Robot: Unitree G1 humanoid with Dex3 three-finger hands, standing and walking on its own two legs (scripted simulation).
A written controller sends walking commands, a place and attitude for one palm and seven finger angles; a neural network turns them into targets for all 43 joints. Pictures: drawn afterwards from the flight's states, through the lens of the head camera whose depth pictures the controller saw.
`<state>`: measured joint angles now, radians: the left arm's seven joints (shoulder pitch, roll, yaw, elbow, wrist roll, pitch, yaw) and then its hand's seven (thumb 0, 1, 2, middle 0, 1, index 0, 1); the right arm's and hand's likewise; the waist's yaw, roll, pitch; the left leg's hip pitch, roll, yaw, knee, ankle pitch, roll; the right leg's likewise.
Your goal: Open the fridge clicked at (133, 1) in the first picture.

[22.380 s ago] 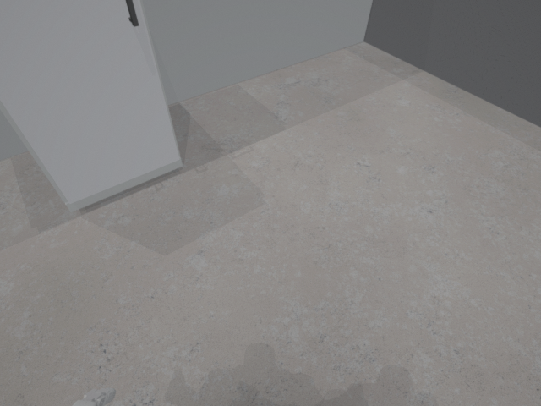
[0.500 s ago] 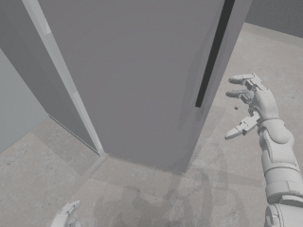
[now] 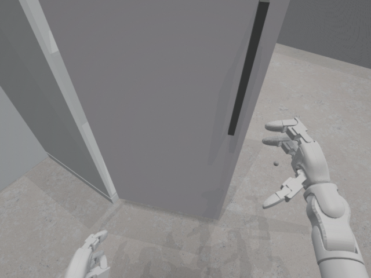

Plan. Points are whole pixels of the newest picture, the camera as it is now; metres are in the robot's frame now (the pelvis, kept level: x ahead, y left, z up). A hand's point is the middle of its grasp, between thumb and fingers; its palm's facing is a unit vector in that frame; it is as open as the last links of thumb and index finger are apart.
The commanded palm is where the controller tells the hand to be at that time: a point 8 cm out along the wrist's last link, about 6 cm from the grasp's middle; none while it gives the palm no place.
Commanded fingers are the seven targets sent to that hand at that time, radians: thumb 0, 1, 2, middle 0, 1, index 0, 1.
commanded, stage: slip the hand off the handle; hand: right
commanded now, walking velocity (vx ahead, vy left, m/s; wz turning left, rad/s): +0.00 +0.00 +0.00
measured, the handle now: (244, 78) +0.51 -0.11 +0.19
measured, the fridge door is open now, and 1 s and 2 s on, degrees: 69 69 69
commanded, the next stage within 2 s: draw the hand back to the body in 0.24 s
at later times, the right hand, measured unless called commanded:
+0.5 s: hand (285, 172) +0.29 -0.16 +0.14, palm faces +0.19 +0.98 +0.07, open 14.6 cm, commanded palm +0.25 -0.20 +0.14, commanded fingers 0.00 0.55 -0.20 0.25 1.15 0.25 1.15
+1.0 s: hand (328, 196) +0.24 -0.22 +0.14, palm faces +0.38 +0.90 -0.23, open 14.0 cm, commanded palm +0.20 -0.24 +0.17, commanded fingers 0.00 0.08 -0.43 0.23 0.87 0.23 0.87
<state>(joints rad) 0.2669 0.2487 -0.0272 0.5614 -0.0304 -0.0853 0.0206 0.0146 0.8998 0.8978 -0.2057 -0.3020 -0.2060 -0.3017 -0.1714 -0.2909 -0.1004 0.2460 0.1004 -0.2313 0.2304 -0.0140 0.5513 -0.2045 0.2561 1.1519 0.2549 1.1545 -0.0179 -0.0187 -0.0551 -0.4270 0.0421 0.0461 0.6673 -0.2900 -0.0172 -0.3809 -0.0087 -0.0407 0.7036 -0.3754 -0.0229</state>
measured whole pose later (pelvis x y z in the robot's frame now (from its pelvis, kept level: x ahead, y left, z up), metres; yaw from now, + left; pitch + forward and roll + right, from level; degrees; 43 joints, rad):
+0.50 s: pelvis +0.00 +0.02 +0.00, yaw -1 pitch +1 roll +0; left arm 0.24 0.24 -0.05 0.61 -0.03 -0.15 0.06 0.02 0.90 0.90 -0.21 -0.30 -0.21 -0.30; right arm -0.01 -0.16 -0.14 0.01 0.24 -0.04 0.02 -0.01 0.55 -0.20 0.26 1.15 0.26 1.15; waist -0.05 -0.03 -0.04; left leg -0.36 0.03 0.08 0.63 -0.28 0.01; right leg -0.32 -0.02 -0.01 0.66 -0.35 0.01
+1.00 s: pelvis +0.02 +0.02 +0.02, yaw -1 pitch -4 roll +0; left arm 0.19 0.23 -0.06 0.61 0.01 -0.12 0.08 0.02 0.90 0.90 -0.21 -0.30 -0.21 -0.30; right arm 0.25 -0.29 -0.19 -0.23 0.10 0.09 -0.08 -0.01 0.39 -0.28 0.25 1.05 0.25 1.06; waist -0.07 -0.04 -0.03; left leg -0.18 0.03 0.08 0.49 -0.25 0.00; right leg -0.13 -0.02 -0.01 0.50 -0.31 0.00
